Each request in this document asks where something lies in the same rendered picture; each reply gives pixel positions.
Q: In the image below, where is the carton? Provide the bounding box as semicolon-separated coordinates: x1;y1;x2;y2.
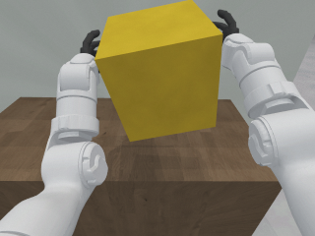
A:
94;0;223;142

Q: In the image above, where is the robot right hand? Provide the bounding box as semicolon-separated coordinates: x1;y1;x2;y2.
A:
213;9;239;44

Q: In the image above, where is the robot left hand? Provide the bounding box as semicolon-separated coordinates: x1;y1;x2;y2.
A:
80;29;100;73

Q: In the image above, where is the left robot upper arm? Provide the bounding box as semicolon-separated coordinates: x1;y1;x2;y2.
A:
0;141;108;236

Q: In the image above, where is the right robot forearm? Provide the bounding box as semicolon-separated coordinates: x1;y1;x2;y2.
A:
220;33;315;120

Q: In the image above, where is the right robot upper arm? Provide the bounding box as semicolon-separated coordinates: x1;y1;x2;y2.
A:
248;108;315;236

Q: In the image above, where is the left robot forearm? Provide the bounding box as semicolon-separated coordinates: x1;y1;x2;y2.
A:
40;53;100;180

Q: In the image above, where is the pedestal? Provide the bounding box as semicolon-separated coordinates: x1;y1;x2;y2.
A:
0;96;282;236

